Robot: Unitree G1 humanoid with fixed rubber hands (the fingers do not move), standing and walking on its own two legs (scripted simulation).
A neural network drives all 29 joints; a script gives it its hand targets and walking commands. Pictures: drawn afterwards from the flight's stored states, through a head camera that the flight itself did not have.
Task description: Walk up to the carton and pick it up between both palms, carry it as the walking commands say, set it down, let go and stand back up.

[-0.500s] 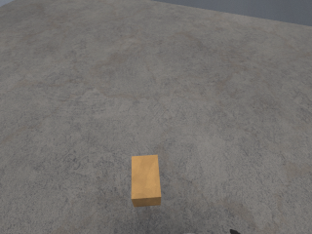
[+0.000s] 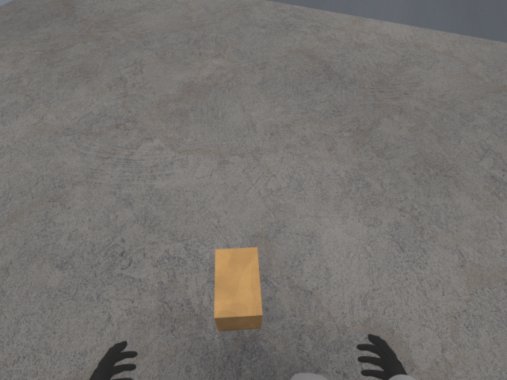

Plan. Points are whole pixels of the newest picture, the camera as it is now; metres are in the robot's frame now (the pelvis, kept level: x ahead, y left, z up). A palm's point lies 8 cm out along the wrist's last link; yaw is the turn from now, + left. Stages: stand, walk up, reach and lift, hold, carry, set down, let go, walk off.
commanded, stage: reach and lift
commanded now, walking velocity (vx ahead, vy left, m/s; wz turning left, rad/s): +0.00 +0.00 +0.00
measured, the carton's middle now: (238, 288) +0.49 +0.05 -0.67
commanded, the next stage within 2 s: none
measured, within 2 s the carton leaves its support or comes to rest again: neither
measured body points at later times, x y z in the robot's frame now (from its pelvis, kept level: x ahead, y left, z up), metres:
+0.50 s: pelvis -0.06 +0.00 -0.04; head +0.04 -0.01 +0.40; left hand +0.20 +0.23 -0.14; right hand +0.20 -0.20 -0.15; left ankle -0.03 +0.08 -0.73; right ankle +0.03 -0.11 -0.73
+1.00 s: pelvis -0.08 -0.01 -0.08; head +0.16 +0.00 +0.30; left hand +0.34 +0.20 -0.19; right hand +0.35 -0.14 -0.20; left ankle -0.03 +0.08 -0.73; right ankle +0.03 -0.11 -0.73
